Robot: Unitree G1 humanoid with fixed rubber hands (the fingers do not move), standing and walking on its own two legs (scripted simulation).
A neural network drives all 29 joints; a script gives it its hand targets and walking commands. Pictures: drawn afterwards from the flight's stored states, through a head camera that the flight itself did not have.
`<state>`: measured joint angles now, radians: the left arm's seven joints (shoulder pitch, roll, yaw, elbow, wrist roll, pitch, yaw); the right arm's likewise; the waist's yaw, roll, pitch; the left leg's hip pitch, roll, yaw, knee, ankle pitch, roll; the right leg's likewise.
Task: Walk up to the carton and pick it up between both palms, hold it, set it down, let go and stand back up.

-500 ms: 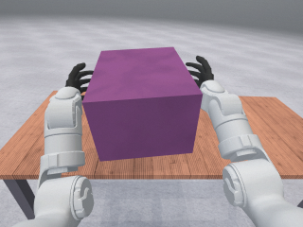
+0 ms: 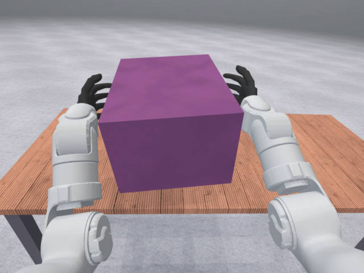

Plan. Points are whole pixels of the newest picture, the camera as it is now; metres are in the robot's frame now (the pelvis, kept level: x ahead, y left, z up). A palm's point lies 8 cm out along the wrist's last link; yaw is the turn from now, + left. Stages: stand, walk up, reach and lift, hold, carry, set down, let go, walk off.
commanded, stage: set down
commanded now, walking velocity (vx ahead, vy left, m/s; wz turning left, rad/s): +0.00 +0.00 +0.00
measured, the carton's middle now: (170, 114) +0.41 +0.00 +0.23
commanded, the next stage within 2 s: none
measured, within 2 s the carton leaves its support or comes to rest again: neither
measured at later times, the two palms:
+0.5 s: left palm (92, 123) +0.39 +0.17 +0.22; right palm (234, 126) +0.39 -0.15 +0.21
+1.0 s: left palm (98, 125) +0.41 +0.17 +0.20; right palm (233, 128) +0.40 -0.15 +0.20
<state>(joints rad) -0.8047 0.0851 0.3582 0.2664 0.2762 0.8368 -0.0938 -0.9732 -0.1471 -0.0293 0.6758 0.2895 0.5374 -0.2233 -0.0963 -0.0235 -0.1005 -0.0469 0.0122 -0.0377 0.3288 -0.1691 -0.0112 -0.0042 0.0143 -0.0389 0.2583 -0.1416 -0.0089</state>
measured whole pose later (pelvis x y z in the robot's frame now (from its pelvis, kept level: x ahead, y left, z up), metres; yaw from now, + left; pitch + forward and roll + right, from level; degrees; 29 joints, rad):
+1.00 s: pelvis +0.02 +0.01 +0.00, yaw +1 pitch -7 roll -1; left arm -0.77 0.03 0.36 0.39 0.33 0.49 -0.09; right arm -0.78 -0.03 -0.20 0.71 0.03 0.08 -0.14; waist -0.08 -0.07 0.05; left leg 0.01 0.00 -0.02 0.30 -0.18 0.00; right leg 0.05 -0.01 -0.06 0.24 -0.16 0.01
